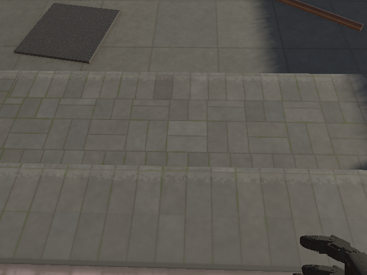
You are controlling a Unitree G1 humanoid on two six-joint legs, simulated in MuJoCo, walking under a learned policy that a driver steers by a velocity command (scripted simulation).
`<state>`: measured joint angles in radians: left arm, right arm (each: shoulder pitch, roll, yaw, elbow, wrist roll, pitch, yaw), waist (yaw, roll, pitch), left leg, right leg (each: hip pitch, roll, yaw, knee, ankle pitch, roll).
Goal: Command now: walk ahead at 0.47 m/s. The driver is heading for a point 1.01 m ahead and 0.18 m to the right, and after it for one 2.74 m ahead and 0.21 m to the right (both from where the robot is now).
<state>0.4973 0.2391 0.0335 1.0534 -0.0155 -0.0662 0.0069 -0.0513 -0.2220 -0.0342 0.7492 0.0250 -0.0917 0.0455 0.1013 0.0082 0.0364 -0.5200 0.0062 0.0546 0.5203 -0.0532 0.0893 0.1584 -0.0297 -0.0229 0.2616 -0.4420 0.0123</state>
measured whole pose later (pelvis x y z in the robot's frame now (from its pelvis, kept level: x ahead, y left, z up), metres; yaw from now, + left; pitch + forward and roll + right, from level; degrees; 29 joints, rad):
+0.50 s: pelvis +0.25 +0.00 +0.01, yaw -9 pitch +1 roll +3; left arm 0.13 0.23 0.05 0.85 -0.02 -0.05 -0.03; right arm 0.32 -0.25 -0.06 0.97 0.00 -0.09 -0.01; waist -0.06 -0.03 0.00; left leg 0.08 -0.04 0.20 0.21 -0.31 0.01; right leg -0.67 -0.10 0.01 0.68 0.03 -0.05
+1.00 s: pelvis +0.52 -0.10 +0.02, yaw -20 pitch +2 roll -1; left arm 0.36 0.24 0.06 0.83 -0.01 -0.07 0.00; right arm 0.06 -0.26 -0.06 0.79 0.00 -0.09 0.02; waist 0.06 0.05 0.01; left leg -0.65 0.08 -0.04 0.61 0.13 0.00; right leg -0.04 0.11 0.06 0.28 -0.27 -0.08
